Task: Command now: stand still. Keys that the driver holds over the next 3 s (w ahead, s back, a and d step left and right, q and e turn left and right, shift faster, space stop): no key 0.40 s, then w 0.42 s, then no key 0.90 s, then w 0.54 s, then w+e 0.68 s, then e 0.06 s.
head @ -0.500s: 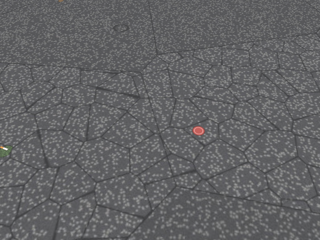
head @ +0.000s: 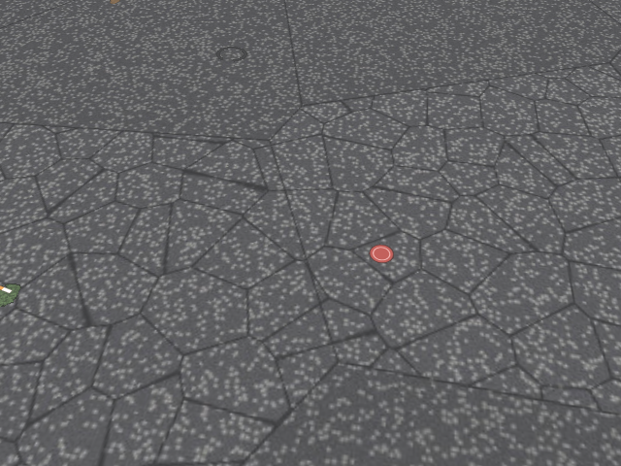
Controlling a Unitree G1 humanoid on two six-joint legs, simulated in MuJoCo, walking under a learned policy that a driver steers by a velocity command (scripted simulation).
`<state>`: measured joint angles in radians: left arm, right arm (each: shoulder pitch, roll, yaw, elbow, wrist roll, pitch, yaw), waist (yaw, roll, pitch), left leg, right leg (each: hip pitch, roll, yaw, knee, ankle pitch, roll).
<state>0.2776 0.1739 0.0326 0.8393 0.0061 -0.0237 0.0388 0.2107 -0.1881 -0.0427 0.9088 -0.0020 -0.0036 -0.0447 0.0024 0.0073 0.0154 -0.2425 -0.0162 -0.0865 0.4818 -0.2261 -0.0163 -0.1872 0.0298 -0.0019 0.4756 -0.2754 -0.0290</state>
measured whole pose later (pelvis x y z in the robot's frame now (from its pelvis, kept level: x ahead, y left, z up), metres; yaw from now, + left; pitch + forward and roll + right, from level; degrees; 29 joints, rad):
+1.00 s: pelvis +0.16 +0.05 +0.01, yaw +0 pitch +1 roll +0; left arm 0.10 0.27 0.02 0.89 -0.02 -0.08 -0.01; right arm 0.45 -0.17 0.02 1.07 -0.01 -0.08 -0.01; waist -0.06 -0.05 0.00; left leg 0.03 -0.05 0.03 0.20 -0.26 0.05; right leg -0.64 -0.08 -0.02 0.77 -0.07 -0.01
